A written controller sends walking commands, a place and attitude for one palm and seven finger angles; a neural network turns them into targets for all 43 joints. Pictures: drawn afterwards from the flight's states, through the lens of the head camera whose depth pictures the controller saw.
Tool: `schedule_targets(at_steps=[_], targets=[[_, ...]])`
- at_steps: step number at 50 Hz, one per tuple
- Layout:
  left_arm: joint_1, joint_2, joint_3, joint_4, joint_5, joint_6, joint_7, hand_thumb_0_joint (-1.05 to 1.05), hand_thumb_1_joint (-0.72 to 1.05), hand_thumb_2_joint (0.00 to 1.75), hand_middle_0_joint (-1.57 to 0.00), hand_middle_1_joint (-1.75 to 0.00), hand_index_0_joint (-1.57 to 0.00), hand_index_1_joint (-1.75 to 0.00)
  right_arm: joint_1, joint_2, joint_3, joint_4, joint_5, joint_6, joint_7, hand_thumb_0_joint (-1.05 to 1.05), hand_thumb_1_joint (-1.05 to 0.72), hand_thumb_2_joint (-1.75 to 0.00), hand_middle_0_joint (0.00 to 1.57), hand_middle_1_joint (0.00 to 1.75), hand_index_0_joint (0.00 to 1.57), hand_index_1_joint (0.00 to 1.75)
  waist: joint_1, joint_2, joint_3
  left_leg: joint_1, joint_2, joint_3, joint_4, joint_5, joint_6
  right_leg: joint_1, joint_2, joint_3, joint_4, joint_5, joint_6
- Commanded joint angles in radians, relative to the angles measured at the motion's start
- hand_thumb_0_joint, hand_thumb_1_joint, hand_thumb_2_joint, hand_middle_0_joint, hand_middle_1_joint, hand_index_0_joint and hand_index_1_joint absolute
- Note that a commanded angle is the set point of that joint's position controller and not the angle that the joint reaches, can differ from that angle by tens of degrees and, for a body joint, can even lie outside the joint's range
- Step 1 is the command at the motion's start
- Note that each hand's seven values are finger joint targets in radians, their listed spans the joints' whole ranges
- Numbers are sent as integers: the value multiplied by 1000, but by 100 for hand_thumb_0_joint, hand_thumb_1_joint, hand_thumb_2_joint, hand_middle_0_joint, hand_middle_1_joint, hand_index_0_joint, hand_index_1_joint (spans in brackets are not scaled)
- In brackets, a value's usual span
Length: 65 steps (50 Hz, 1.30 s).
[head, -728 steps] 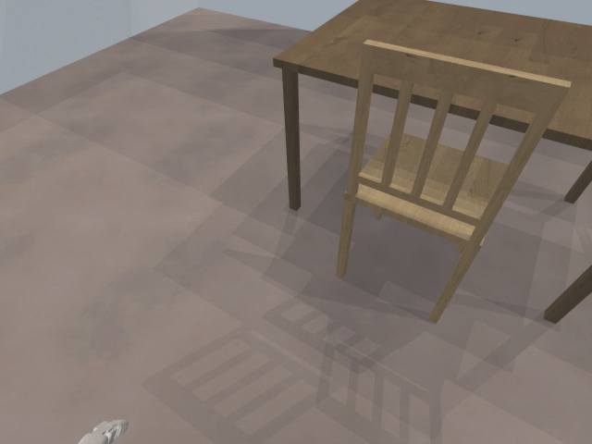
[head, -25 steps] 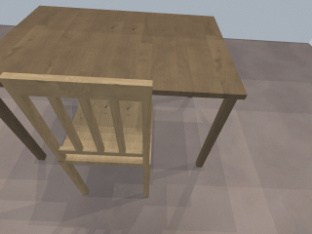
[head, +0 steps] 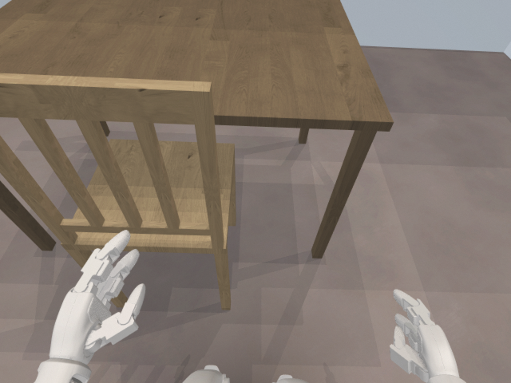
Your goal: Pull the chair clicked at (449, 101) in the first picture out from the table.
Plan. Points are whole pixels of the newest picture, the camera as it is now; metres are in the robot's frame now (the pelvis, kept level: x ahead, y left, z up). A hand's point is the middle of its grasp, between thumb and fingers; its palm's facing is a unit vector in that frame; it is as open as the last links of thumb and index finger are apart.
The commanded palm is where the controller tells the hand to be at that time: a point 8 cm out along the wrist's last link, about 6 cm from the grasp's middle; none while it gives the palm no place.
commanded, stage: raise the hand toward the chair's back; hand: left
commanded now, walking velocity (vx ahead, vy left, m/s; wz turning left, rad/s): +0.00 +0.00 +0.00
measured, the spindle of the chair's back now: (115, 180) +0.48 +0.30 +0.01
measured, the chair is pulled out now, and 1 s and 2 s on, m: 0.00 0.00 0.00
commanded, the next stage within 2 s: aim the fingers beside a spindle in 1.74 s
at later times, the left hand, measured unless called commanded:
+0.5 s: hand (116, 313) +0.22 +0.21 +0.03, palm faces +0.11 -0.99 -0.07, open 13.1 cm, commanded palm +0.17 +0.25 +0.02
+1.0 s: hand (99, 308) +0.22 +0.23 +0.02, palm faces +0.05 -1.00 -0.03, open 16.7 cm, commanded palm +0.20 +0.29 +0.04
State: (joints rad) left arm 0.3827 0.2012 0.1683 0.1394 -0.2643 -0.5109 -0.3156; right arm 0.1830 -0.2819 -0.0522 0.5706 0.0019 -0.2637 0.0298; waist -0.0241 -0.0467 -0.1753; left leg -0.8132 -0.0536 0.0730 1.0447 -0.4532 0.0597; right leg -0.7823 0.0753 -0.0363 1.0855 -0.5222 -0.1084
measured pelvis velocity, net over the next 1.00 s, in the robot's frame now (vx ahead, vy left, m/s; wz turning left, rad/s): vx -0.01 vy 0.02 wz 0.02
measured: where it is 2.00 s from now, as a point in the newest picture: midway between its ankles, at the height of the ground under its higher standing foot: outside the picture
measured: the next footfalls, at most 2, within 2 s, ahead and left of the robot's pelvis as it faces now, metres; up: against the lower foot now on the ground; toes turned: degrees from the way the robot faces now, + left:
none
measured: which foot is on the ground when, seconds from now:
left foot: down 0.00-1.00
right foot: down 0.00-1.00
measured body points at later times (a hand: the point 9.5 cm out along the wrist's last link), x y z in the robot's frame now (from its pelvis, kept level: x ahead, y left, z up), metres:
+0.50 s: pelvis +0.00 -0.03 -0.02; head +0.09 -0.04 +0.42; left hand +0.20 +0.26 +0.04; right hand +0.17 -0.25 -0.13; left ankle +0.03 +0.09 -0.66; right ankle +0.01 -0.06 -0.66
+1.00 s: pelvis -0.01 +0.02 -0.02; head +0.08 +0.03 +0.42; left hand +0.21 +0.29 +0.03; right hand +0.21 -0.20 -0.10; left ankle +0.03 +0.09 -0.66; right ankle +0.01 -0.06 -0.66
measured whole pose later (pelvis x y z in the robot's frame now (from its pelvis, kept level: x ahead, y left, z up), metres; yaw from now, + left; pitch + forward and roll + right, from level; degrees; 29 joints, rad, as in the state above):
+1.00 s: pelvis -0.01 +0.02 -0.02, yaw +1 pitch +17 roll -3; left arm 0.32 0.25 0.19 0.03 -0.31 -0.37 -0.28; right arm 0.17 -0.24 0.02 0.58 0.03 -0.27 -0.06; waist 0.03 0.04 -0.14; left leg -0.98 -0.05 0.01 1.18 -0.49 0.08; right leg -0.90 0.08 -0.10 1.14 -0.54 -0.07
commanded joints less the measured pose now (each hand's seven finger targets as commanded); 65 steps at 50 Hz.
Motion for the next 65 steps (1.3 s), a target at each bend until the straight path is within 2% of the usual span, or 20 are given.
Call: schedule_targets(at_steps=[1,3,6,7,10,13,17,18,22,24,27,31,35,37,41,44,48,53,56,65], targets=[[142,196,170,-259,-69,36,-28,0,46,71,-16,-23,-16,-23,-107,-101,-32,-251,21,-19,-28,0,-90,-90,20,30,20,30,97,47,-128,-97,-7,-71,-4,50,-42,124,-99,261,-190,94,118],[12,200,196,-383,-86,-14,21,0,41,69,-15,-22,-15,-22,-47,-78,-32,-225,11,-29,-43,0,-90,-90,20,30,20,30,56,49,-161,-111,16,-105,71,68,-33,90,-102,312,-188,138,157],[-98,180,118,-544,-82,-158,31,0,34,66,-14,-21,-14,-21,5,-72,-22,-163,-1,-54,-55,0,-90,-90,20,30,20,30,13,160,-191,-22,34,-136,117,181,-27,26,-64,221,-100,318,121],[-166,156,54,-598,-79,-195,13,0,32,65,-14,-21,-14,-21,3,-78,-14,-154,-6,-67,-61,0,-90,-90,20,30,20,30,-26,133,-205,-12,39,-147,148,202,-14,-16,-59,215,-84,349,132],[-104,148,14,-387,-74,-182,-73,0,25,62,-13,-20,-13,-20,16,-100,-11,-84,8,-88,-84,0,-90,-90,20,30,20,30,-59,53,-115,-113,53,-158,188,141,-10,-57,-67,217,-102,292,152],[-47,190,74,-200,-79,-40,-151,0,18,59,-13,-19,-13,-19,17,-104,-10,-75,40,-78,-104,0,-90,-90,20,30,20,30,-38,-32,-143,-208,63,-152,191,70,-11,22,-111,299,-160,206,195],[52,312,286,-261,-129,184,-132,0,8,55,-12,-17,-12,-17,-56,-82,-12,-139,52,-38,-113,0,-90,-90,20,30,20,30,96,36,-355,-162,50,-165,143,135,-40,285,-182,374,-173,304,204],[67,294,307,-316,-141,202,-106,0,6,54,-12,-17,-12,-17,-50,-66,-11,-148,51,-33,-109,0,-90,-90,20,30,20,30,104,29,-393,-149,50,-167,133,154,-50,340,-200,388,-181,371,215],[38,221,303,-361,-139,140,6,0,-3,50,-11,-15,-11,-15,-41,-41,-12,-103,32,-48,-100,0,-90,-90,20,30,20,30,84,-11,-315,-131,59,-171,94,199,-64,298,-169,321,-142,549,196],[9,148,215,-291,-119,78,9,0,-8,48,-10,-15,-10,-15,-36,-46,-15,-74,26,-60,-93,0,-90,-90,20,30,20,30,35,-46,-172,-151,61,-174,87,168,-68,166,-145,284,-135,460,184],[-2,111,118,-204,-94,18,-33,0,-15,45,-10,-14,-10,-14,-22,-69,-11,-72,30,-71,-92,0,-90,-90,20,30,20,30,4,-74,-86,-220,58,-173,123,94,-61,81,-155,328,-145,331,199],[-21,193,149,-242,-111,18,-81,0,-24,41,-9,-12,-9,-12,0,-94,-19,-100,39,-84,-104,0,-90,-90,20,30,20,30,29,-22,-197,-184,54,-158,115,76,-51,109,-154,326,-157,210,185],[-45,255,227,-382,-115,3,-26,0,-34,37,-8,-11,-8,-11,1,-85,-19,-104,32,-85,-111,0,-90,-90,20,30,20,30,68,71,-308,-65,49,-142,76,178,-42,158,-120,272,-126,330,169],[-53,264,233,-423,-103,-9,22,0,-38,35,-7,-10,-7,-10,-7,-85,-16,-96,26,-80,-108,0,-90,-90,20,30,20,30,72,129,-313,-14,47,-142,53,208,-39,128,-94,225,-111,331,150],[-25,162,133,-327,-74,7,64,0,-48,31,-6,-8,-6,-8,-25,-83,-8,-91,23,-67,-96,0,-90,-90,20,30,20,30,35,79,-179,-12,48,-149,15,163,-34,24,-56,135,-117,240,123],[-41,146,79,-263,-61,56,44,0,-50,30,-6,-8,-6,-8,-26,-97,-1,-105,29,-59,-97,0,-90,-90,20,30,20,30,20,41,-128,-32,52,-162,-11,101,-30,-15,-42,107,-139,128,107],[-117,188,82,-316,-57,102,33,0,-50,30,-6,-8,-6,-8,-14,-111,7,-134,30,-58,-106,0,-90,-90,20,30,20,30,25,70,-182,54,59,-188,-61,86,-29,-30,-22,40,-135,96,86],[-176,230,130,-435,-52,66,83,0,-50,30,-6,-8,-6,-8,-13,-112,13,-132,9,-61,-101,0,-90,-90,20,30,20,30,49,184,-259,219,75,-256,-99,178,-80,-91,-11,-9,-84,136,68],[-153,197,107,-359,-43,60,89,0,-50,30,-6,-8,-6,-8,-14,-114,18,-120,4,-53,-91,0,-90,-90,20,30,20,30,33,162,-187,204,88,-296,-120,123,-98,-142,-10,-22,-75,105,72],[-174,213,106,-333,-61,155,23,0,-50,30,-6,-8,-6,-8,20,-132,13,-140,20,-41,-98,0,-90,-90,20,30,20,30,34,127,-238,253,94,-303,-139,238,-115,-82,-11,-28,-102,156,77]])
